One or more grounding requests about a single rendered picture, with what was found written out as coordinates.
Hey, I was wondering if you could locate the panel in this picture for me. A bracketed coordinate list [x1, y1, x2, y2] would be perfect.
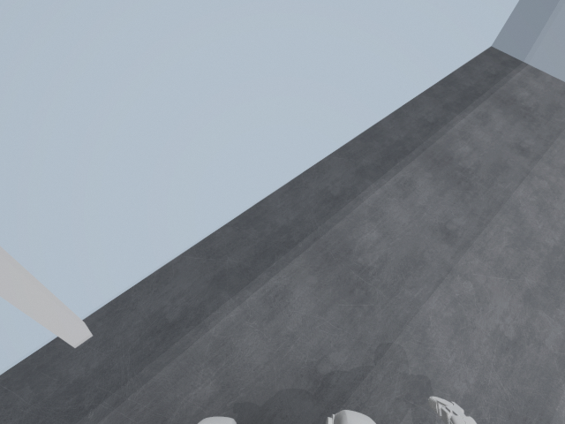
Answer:
[0, 247, 93, 348]

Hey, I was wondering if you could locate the robot right hand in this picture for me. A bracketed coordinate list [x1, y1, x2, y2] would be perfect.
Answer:
[428, 397, 477, 424]

